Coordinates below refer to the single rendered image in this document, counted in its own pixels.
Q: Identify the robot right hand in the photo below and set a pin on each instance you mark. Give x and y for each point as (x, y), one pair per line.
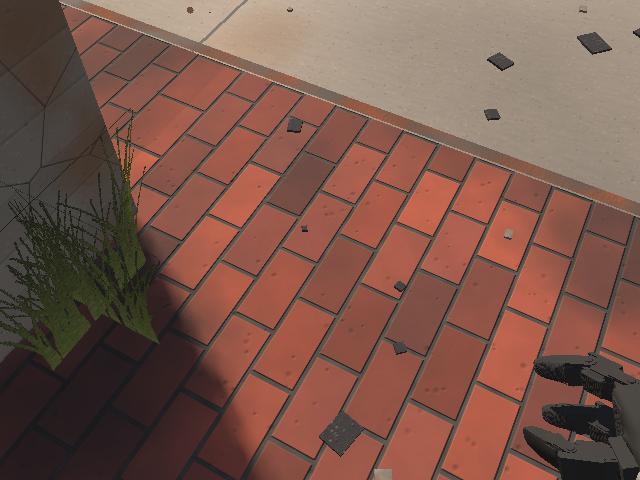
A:
(615, 454)

